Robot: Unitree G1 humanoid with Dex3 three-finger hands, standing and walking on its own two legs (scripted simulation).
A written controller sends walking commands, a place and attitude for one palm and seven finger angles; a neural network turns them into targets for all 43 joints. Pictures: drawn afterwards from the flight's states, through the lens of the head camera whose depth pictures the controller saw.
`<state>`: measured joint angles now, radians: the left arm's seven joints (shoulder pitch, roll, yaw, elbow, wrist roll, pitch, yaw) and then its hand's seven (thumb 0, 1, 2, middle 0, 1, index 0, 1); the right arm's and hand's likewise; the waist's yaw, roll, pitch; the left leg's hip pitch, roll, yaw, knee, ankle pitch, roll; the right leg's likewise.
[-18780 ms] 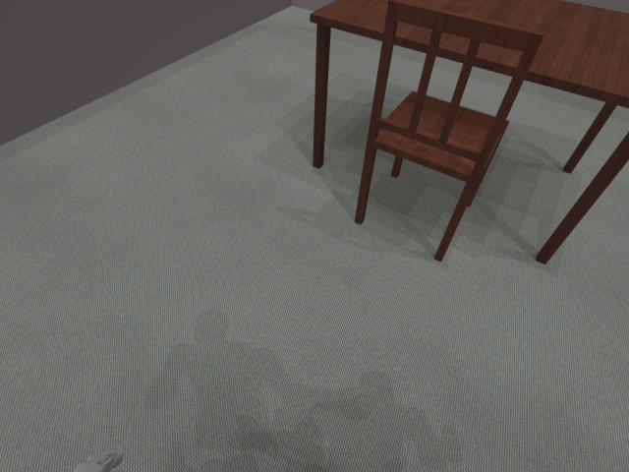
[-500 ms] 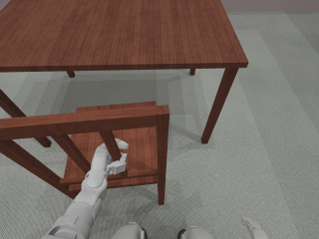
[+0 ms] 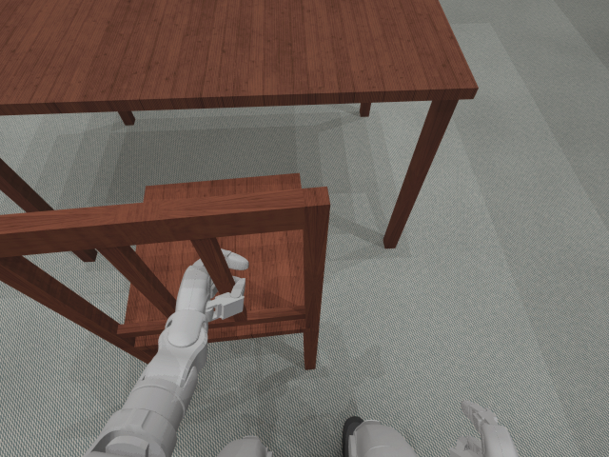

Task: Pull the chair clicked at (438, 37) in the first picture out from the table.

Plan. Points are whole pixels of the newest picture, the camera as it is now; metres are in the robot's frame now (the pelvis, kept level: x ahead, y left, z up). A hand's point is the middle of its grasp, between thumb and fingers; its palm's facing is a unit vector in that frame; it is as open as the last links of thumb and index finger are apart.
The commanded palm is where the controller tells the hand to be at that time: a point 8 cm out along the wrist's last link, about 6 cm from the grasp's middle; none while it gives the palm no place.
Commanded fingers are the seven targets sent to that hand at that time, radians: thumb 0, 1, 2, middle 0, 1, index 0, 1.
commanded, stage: step backward, pulling the chair out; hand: left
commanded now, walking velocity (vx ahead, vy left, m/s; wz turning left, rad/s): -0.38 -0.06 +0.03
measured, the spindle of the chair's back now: (154, 290) +0.36 +0.23 -0.07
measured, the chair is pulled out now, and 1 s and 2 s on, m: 0.20 0.36 0.60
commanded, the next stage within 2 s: stop walking, hand still on the chair in 1.74 s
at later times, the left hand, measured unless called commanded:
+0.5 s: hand (229, 339) +0.27 +0.10 -0.06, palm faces -0.08 -0.98 -0.16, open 5.4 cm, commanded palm +0.24 +0.16 -0.05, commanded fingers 0.00 0.90 0.90 -0.50 -1.45 -0.50 -1.45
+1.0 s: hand (226, 425) +0.17 +0.10 -0.06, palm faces -0.08 -0.98 -0.16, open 5.5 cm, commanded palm +0.14 +0.15 -0.06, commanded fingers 0.00 0.90 0.90 -0.50 -1.45 -0.50 -1.45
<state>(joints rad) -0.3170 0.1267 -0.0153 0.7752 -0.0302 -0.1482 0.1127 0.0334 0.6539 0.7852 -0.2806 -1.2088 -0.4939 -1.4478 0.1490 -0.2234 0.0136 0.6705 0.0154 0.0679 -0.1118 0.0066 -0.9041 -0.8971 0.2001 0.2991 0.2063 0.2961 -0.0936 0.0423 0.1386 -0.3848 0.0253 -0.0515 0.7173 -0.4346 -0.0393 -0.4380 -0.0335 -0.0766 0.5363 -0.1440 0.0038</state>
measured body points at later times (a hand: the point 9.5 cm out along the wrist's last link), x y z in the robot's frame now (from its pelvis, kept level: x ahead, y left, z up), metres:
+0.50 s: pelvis -0.06 +0.01 +0.00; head +0.03 +0.00 +0.44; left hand +0.27 +0.16 -0.05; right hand +0.05 -0.27 -0.11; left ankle -0.05 +0.14 -0.73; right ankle -0.03 -0.13 -0.73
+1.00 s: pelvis -0.16 +0.00 +0.00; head -0.09 -0.01 +0.45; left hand +0.17 +0.15 -0.04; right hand -0.05 -0.27 -0.12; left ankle -0.15 +0.13 -0.73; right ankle -0.13 -0.13 -0.73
